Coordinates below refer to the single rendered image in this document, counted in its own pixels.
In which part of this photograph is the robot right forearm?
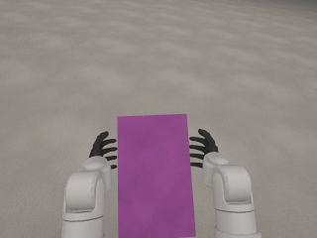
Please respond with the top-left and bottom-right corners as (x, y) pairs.
(202, 152), (262, 238)

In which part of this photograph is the robot left forearm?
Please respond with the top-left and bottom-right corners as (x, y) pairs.
(60, 156), (112, 238)

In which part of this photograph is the robot right hand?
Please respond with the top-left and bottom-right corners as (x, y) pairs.
(189, 129), (218, 169)

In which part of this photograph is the robot left hand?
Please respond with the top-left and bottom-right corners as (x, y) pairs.
(89, 131), (118, 170)

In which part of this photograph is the carton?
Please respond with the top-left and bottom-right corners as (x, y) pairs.
(117, 114), (196, 238)

